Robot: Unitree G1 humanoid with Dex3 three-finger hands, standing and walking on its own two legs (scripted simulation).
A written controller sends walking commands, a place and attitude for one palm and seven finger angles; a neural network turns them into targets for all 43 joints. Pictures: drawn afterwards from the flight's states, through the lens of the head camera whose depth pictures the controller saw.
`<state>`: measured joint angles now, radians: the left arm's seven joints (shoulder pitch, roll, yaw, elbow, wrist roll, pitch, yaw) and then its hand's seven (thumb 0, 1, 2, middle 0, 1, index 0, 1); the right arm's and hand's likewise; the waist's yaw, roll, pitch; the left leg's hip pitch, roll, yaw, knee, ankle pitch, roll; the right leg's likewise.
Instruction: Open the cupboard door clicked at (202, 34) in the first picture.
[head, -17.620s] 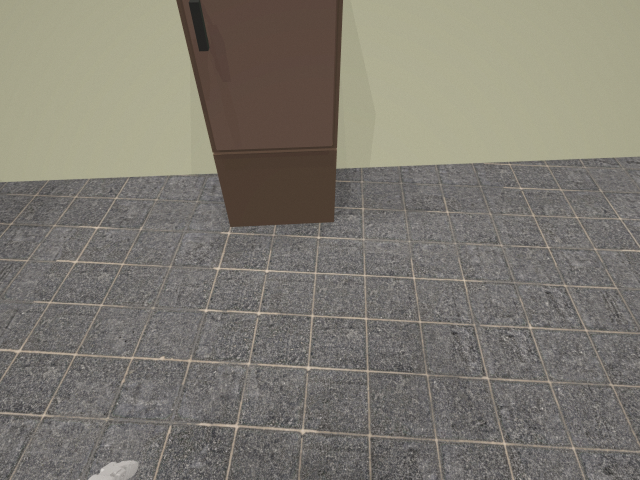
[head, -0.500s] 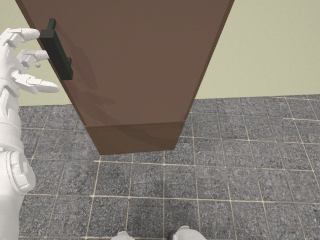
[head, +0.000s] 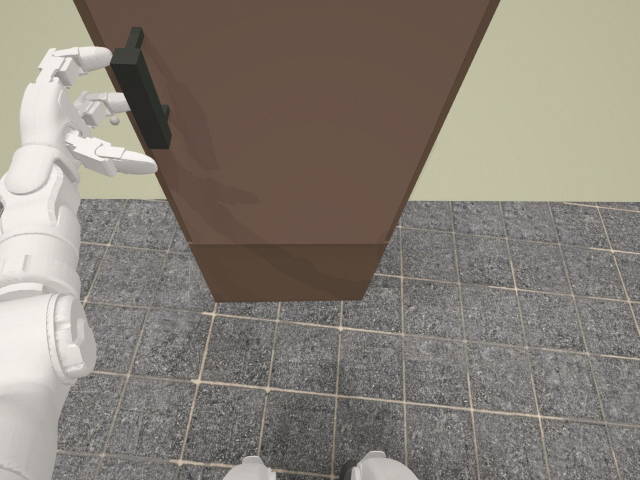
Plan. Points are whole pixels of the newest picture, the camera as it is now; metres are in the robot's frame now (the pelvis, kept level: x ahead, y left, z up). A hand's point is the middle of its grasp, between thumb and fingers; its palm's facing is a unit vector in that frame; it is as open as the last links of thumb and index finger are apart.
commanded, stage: slide the fingers in behind the handle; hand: left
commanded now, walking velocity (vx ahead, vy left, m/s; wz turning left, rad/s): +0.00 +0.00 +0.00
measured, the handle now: (148, 90) +0.55 +0.20 +0.12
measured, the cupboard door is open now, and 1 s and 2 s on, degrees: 0 0 0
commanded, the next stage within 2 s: move the hooked fingers beside the handle in 0.46 s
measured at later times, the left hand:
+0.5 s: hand (121, 124) +0.49 +0.22 +0.12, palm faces +0.09 -1.00 +0.01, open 15.3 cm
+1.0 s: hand (113, 121) +0.50 +0.23 +0.12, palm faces +0.06 -1.00 +0.01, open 14.8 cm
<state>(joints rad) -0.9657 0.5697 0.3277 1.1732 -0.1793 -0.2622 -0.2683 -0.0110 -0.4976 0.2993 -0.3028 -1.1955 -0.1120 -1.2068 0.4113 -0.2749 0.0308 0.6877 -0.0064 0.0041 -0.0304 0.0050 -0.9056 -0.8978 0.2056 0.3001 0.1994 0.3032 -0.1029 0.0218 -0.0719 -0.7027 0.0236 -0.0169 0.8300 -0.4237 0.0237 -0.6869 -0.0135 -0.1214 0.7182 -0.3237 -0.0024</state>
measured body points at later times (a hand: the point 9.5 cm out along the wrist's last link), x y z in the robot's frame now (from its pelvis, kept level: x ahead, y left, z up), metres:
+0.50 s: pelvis +0.00 +0.00 +0.00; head +0.10 +0.02 +0.44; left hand +0.48 +0.28 +0.12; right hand +0.01 -0.27 -0.12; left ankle -0.02 +0.10 -0.70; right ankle +0.01 -0.13 -0.70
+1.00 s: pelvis +0.00 +0.00 +0.00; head +0.11 +0.02 +0.44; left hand +0.49 +0.29 +0.12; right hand +0.00 -0.27 -0.11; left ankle -0.02 +0.10 -0.70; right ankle +0.01 -0.13 -0.70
